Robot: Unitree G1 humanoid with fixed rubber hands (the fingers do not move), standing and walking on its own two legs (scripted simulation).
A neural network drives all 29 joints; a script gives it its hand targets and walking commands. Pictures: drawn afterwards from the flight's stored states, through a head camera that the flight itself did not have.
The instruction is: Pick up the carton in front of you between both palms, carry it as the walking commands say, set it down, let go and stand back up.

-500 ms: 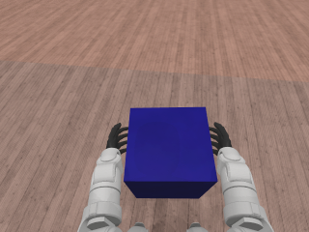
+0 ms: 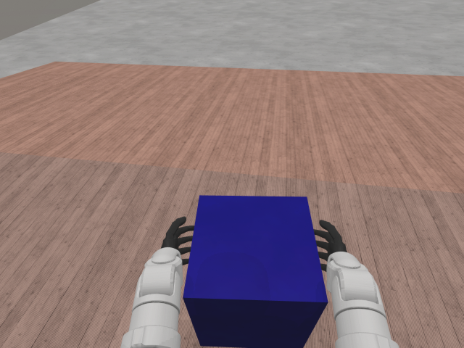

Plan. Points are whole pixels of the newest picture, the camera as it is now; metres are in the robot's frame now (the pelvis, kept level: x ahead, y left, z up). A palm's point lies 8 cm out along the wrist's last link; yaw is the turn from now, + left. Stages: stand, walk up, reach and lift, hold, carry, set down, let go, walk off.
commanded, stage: reach and lift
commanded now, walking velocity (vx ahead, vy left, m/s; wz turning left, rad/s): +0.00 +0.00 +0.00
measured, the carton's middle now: (251, 274) +0.30 +0.00 -0.05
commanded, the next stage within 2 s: hold in 0.82 s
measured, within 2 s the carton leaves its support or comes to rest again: neither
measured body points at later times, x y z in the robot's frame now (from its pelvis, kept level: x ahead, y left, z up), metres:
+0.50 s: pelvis +0.01 +0.00 +0.01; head -0.01 +0.00 +0.46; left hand +0.32 +0.15 +0.03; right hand +0.32 -0.15 +0.03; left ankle +0.02 +0.13 -0.74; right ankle +0.03 -0.13 -0.74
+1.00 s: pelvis +0.01 +0.00 +0.01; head -0.03 +0.00 +0.46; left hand +0.31 +0.15 +0.05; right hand +0.31 -0.15 +0.05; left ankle +0.02 +0.13 -0.74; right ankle +0.03 -0.13 -0.74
